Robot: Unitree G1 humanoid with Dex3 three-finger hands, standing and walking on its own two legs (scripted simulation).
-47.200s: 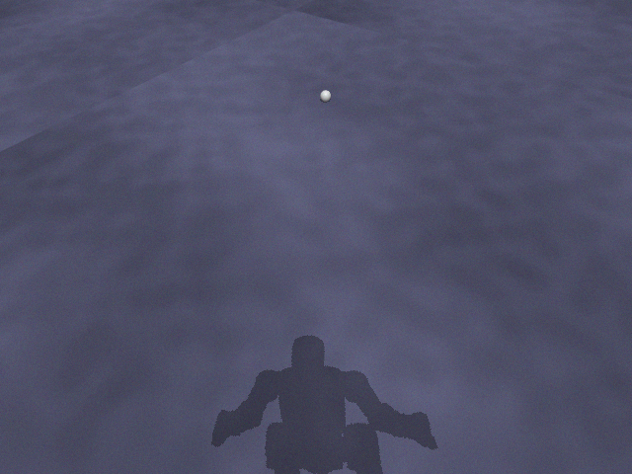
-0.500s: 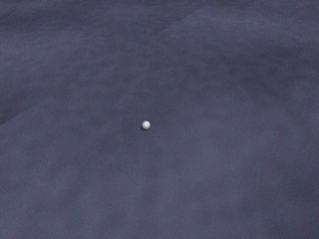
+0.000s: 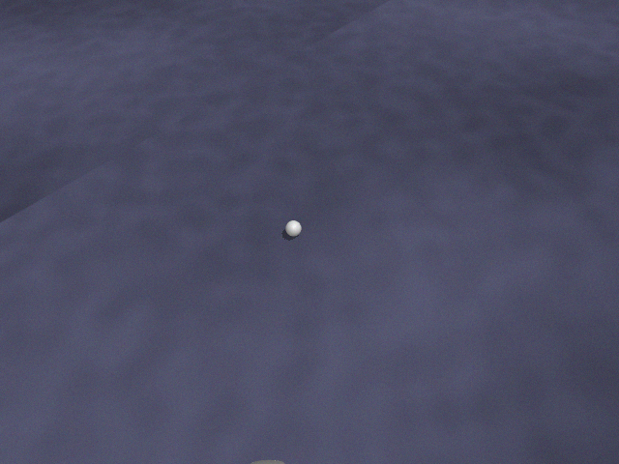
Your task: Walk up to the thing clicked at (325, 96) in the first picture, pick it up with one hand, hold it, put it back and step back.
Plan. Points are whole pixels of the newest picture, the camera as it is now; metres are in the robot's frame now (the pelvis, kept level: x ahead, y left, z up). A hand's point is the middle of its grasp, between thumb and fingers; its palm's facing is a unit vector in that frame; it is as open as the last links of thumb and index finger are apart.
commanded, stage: step back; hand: left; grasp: from above
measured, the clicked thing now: (293, 228) +1.06 +0.18 -0.73
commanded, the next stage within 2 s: stand in 0.24 s
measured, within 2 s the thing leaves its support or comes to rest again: neither
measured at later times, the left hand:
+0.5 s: hand out of the picture +0.12 +0.27 -0.14, palm faces -0.04 -0.94 -0.34, open 7.4 cm
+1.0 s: hand out of the picture +0.09 +0.27 -0.14, palm faces -0.06 -0.94 -0.34, open 7.4 cm
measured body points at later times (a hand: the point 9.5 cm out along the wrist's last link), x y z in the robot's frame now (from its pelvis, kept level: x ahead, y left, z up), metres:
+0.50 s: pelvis +0.02 +0.02 +0.02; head +0.04 +0.02 +0.47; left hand +0.12 +0.32 -0.11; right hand +0.13 -0.28 -0.11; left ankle +0.06 +0.13 -0.73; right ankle +0.00 -0.12 -0.73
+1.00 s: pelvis +0.02 +0.02 +0.02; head +0.02 +0.01 +0.47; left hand +0.09 +0.32 -0.11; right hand +0.08 -0.29 -0.11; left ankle +0.06 +0.13 -0.73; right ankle +0.00 -0.12 -0.73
